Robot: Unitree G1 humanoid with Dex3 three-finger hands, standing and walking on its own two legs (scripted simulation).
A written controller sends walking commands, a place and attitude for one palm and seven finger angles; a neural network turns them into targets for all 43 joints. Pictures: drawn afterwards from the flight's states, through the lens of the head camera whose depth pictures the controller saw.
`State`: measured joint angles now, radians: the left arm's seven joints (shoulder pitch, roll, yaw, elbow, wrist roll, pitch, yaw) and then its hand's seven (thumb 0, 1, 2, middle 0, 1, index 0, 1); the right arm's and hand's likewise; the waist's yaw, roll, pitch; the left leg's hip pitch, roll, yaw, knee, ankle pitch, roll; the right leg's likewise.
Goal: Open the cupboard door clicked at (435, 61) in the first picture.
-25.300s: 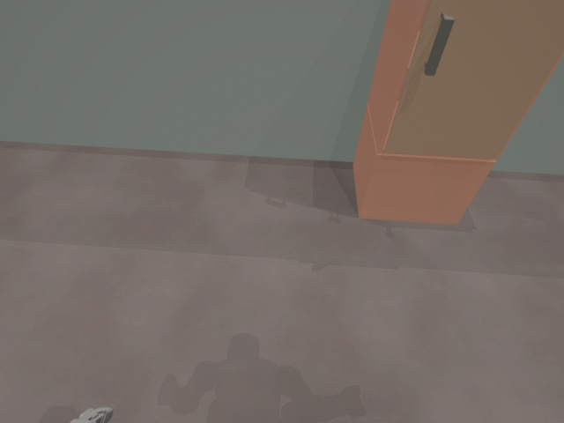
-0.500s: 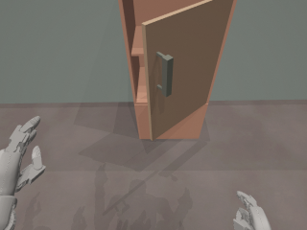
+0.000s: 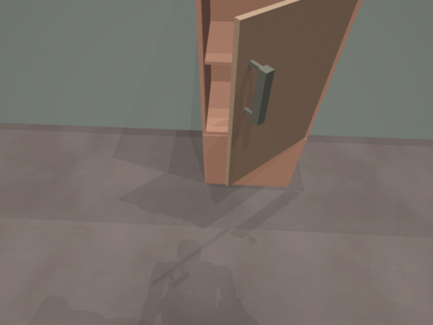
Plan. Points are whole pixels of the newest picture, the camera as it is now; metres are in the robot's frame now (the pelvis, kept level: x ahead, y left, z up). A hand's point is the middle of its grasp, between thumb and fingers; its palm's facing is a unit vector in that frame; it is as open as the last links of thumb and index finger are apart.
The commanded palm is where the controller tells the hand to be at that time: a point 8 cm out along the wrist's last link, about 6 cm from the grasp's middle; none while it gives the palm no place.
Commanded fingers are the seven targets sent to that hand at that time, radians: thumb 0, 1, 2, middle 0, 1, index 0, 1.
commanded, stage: let the arm hang, fingers relaxed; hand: left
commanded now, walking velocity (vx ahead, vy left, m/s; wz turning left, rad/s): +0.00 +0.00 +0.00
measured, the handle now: (255, 93) +0.62 -0.05 +0.07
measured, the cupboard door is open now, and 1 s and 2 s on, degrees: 40 40 40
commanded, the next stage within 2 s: look to check the result in 0.54 s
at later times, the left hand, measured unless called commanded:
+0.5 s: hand out of the picture -0.03 +0.16 -0.18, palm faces +0.05 -0.99 -0.15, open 7.3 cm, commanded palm none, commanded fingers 0.00 0.90 0.90 -0.20 -0.30 -0.20 -0.30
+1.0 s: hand out of the picture -0.03 +0.16 -0.17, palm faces +0.07 -0.98 -0.18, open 7.3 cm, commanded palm none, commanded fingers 0.00 0.90 0.90 -0.20 -0.30 -0.20 -0.30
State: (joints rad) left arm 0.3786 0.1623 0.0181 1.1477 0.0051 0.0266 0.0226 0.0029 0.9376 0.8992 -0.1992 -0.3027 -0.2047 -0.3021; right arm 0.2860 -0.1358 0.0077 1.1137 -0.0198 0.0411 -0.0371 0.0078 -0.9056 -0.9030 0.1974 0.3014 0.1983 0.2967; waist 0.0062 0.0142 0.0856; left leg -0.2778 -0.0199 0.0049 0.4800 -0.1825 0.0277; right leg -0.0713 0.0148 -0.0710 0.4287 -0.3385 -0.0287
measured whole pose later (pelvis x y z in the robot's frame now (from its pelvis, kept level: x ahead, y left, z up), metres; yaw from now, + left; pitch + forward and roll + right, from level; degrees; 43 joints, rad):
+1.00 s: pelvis +0.01 +0.00 +0.00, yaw +0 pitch -1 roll +1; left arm 0.34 0.11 0.01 1.15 0.00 0.00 0.04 0.00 0.91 0.90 -0.20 -0.30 -0.20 -0.30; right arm 0.27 -0.14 0.00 1.16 -0.02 0.02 -0.04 0.01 -0.91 -0.90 0.20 0.30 0.20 0.30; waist 0.00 0.01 0.05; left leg -0.24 -0.04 0.01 0.44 -0.17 0.03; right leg -0.05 0.00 -0.07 0.42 -0.35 -0.02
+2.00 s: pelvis -0.01 -0.04 -0.01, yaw -20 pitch +0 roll +1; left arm 0.14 0.21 0.08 0.90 0.03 0.02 0.00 0.00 0.91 0.90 -0.20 -0.30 -0.20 -0.30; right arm 0.15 -0.25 -0.07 0.94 -0.02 0.07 -0.02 0.01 -0.91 -0.90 0.20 0.30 0.20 0.30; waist 0.00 0.06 0.14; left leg -0.45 0.10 0.09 0.99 -0.48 -0.04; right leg -0.33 0.00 0.00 0.66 -0.34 -0.03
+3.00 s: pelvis +0.02 -0.08 +0.00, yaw -54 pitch +1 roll +0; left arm 0.18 0.20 0.06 0.91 0.03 0.03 -0.01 0.00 0.90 0.90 -0.20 -0.30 -0.21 -0.30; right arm 0.18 -0.22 -0.06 0.89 -0.02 0.04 -0.01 0.01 -0.91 -0.90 0.19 0.30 0.20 0.30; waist 0.00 -0.02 0.09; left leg -0.38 0.03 0.04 0.78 -0.43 -0.06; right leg -0.25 0.06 0.11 0.51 -0.28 -0.03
